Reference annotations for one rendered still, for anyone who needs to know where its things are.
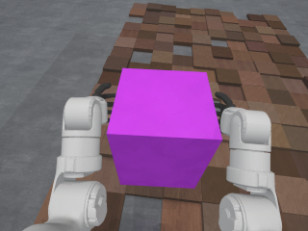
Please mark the left robot forearm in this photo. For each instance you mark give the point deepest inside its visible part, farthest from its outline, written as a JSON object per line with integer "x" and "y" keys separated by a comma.
{"x": 82, "y": 124}

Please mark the robot right upper arm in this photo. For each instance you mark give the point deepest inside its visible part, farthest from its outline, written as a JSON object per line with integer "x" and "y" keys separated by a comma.
{"x": 248, "y": 212}

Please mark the right robot forearm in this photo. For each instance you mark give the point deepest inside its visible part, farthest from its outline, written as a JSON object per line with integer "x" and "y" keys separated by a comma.
{"x": 249, "y": 135}

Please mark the robot left upper arm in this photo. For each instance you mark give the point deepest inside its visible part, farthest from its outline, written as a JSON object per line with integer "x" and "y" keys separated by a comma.
{"x": 76, "y": 205}

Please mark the right robot hand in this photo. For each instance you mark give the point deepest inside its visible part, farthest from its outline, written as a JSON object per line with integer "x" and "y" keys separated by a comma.
{"x": 226, "y": 100}

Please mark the carton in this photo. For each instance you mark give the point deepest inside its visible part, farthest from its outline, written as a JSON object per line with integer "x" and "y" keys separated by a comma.
{"x": 163, "y": 130}

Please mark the left robot hand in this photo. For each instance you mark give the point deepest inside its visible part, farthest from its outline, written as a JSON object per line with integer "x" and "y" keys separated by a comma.
{"x": 98, "y": 92}

